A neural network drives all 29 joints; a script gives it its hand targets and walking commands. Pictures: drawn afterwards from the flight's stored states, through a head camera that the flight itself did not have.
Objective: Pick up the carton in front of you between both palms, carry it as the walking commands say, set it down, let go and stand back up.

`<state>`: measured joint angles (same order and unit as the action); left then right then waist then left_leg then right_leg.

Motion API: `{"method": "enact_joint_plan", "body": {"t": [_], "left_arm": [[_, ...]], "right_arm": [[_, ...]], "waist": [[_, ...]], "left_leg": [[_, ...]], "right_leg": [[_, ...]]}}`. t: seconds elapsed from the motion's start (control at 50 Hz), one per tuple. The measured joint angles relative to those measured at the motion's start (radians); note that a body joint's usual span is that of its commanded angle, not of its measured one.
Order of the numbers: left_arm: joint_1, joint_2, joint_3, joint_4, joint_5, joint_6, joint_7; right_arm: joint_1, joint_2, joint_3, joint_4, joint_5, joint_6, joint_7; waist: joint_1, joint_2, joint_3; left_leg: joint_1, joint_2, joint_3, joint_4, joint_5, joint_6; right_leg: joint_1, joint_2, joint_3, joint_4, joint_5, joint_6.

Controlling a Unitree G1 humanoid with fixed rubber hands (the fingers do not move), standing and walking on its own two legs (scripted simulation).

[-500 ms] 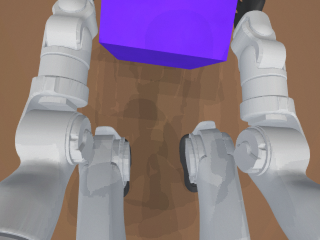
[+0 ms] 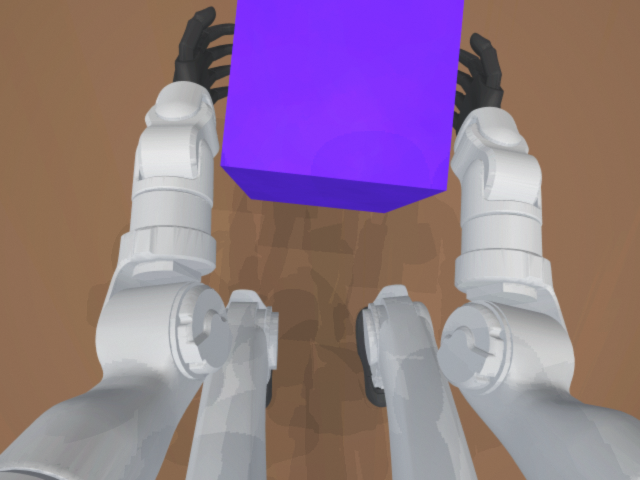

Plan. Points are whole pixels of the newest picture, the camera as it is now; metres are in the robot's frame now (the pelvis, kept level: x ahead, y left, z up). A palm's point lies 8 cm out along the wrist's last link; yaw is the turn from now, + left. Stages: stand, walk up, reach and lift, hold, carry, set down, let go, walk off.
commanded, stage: reach and lift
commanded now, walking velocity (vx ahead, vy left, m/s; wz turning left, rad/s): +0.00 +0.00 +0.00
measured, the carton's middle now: (332, 116) +0.53 -0.02 -0.13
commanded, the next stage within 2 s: none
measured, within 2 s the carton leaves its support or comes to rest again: neither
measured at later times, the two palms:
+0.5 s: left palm (114, 64) +0.46 +0.14 +0.11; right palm (583, 83) +0.45 -0.16 +0.10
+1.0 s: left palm out of the picture +0.41 +0.15 +0.25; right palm out of the picture +0.41 -0.15 +0.25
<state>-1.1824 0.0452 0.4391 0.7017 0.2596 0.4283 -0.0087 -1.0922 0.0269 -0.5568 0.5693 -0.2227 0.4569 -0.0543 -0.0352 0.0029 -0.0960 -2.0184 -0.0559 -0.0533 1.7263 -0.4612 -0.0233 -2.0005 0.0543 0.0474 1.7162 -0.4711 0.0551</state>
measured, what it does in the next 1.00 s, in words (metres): rises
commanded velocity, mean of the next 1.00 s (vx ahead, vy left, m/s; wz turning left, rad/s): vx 0.00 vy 0.00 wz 0.00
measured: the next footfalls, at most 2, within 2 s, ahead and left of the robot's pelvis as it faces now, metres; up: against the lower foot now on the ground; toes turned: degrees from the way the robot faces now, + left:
none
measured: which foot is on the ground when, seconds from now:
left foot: down 0.00-1.00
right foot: down 0.00-1.00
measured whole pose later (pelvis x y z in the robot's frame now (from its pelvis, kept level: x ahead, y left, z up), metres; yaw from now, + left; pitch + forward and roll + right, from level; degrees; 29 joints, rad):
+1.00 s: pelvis +0.09 -0.01 +0.25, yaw +1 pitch +9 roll +0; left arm -0.35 -0.17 0.33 0.44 0.26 0.46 -0.01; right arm -0.36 0.16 -0.34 0.45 -0.25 0.48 -0.01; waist 0.00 0.00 -0.11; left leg -0.56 -0.02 -0.07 0.69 -0.29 -0.01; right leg -0.55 0.02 0.06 0.69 -0.30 0.01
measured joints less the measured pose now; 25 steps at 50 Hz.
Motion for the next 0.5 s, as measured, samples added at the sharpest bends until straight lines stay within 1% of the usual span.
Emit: {"method": "enact_joint_plan", "body": {"t": [0.06,0.14,0.34,0.5], "left_arm": [[0.065,-0.018,-0.010,-0.035,-0.006,0.013,0.002],[0.150,-0.045,-0.016,-0.055,-0.007,0.015,0.006],[0.324,-0.113,-0.010,-0.063,0.010,-0.023,0.017],[0.448,-0.147,-0.022,-0.105,0.007,-0.035,0.018]], "right_arm": [[0.052,0.013,0.015,-0.012,0.002,0.005,0.003],[0.128,0.029,0.028,-0.009,-0.001,-0.002,0.011],[0.286,0.054,0.052,0.014,-0.013,-0.038,0.028],[0.388,0.072,0.085,0.000,-0.017,-0.050,0.035]], "waist": [[0.000,-0.002,-0.034],[-0.001,0.000,-0.077],[0.001,0.008,-0.127],[0.009,-0.001,-0.121]], "left_leg": [[0.054,0.000,0.000,-0.038,-0.008,0.001],[0.142,-0.002,-0.004,-0.098,-0.016,0.002],[0.398,0.003,-0.003,-0.282,-0.005,0.011],[0.605,0.010,0.004,-0.433,0.021,0.013]], "right_leg": [[0.054,-0.004,0.000,-0.037,-0.009,-0.003],[0.145,-0.010,-0.002,-0.098,-0.019,-0.007],[0.399,-0.017,0.003,-0.284,-0.005,-0.013],[0.599,-0.019,0.014,-0.427,0.022,-0.019]]}}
